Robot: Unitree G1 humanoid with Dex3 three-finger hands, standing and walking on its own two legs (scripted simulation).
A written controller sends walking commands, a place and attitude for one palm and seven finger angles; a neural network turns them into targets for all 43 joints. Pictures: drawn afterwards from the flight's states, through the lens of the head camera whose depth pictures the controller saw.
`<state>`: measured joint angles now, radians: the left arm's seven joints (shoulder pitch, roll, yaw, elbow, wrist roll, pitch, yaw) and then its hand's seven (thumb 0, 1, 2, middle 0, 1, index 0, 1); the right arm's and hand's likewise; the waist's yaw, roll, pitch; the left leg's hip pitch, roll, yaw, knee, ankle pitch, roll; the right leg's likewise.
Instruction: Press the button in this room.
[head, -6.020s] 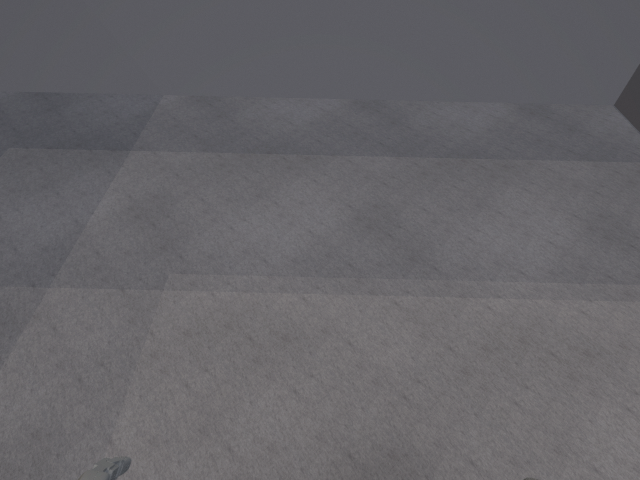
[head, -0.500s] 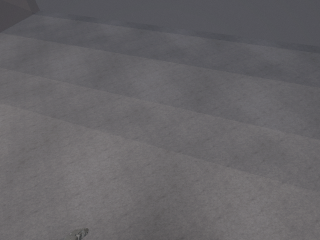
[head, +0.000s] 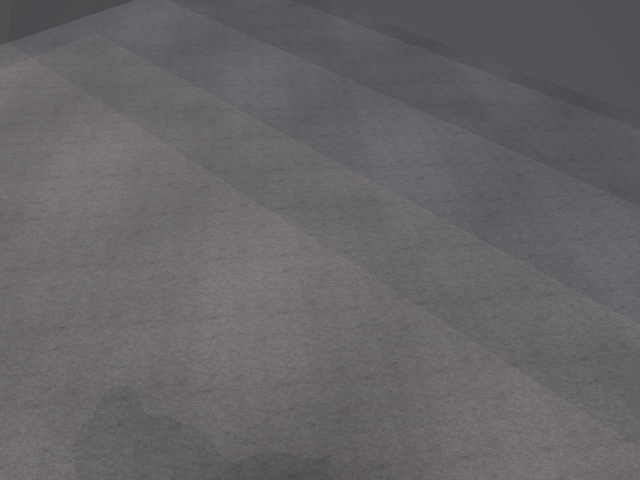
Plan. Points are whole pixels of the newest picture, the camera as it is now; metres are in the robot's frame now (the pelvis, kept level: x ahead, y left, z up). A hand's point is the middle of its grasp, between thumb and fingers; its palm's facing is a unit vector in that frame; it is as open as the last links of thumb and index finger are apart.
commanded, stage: turn or walk to find it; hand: left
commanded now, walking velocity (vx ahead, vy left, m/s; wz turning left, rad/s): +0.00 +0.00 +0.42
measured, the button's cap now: out of the picture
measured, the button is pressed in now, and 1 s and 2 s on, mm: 0 0 0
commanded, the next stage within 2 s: none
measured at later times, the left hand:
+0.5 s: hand out of the picture +0.06 +0.20 -0.14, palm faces +0.18 -0.94 -0.29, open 7.4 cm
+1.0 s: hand out of the picture -0.12 +0.22 -0.18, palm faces +0.45 -0.86 -0.24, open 7.4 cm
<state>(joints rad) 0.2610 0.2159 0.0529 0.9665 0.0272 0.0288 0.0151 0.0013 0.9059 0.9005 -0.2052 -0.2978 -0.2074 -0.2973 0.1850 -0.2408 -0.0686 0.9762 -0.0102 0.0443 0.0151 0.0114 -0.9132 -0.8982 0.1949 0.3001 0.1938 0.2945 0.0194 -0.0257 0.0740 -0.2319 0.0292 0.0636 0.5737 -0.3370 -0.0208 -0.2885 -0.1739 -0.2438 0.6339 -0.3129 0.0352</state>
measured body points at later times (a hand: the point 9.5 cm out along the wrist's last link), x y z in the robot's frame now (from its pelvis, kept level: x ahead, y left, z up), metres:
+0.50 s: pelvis -0.02 -0.02 +0.01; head +0.01 -0.04 +0.45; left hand +0.05 +0.25 -0.12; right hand +0.07 -0.25 -0.16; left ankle -0.02 +0.11 -0.71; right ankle +0.00 -0.12 -0.73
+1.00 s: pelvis -0.05 +0.02 +0.00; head -0.03 +0.05 +0.45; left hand -0.14 +0.27 -0.16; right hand +0.14 -0.18 -0.12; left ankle -0.09 +0.11 -0.73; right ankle -0.02 -0.12 -0.68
